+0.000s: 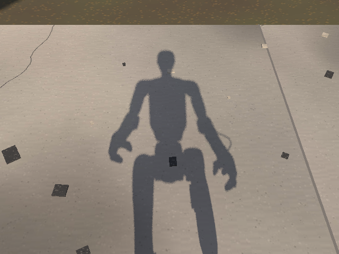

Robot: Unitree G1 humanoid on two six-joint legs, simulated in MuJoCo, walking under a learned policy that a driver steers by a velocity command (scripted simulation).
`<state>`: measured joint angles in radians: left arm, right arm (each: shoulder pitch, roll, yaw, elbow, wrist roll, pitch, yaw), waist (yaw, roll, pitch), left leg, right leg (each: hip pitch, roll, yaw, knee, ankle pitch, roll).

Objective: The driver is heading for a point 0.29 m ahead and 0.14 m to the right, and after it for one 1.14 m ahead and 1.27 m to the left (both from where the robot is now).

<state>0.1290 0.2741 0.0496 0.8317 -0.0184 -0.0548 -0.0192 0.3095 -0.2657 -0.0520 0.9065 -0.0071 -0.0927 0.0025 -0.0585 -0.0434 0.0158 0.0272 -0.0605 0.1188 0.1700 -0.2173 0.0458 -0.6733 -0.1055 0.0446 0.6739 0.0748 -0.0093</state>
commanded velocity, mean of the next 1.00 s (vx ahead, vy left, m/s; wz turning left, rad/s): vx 0.50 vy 0.00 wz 0.24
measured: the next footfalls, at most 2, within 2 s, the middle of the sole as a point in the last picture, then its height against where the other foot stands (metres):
right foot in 0.16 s outside the picture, level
left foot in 0.72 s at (151, 236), level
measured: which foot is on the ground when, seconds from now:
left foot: down 0.00-0.16, up 0.18-0.70, down 0.72-1.00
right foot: up 0.00-0.14, down 0.16-0.72, up 0.74-1.00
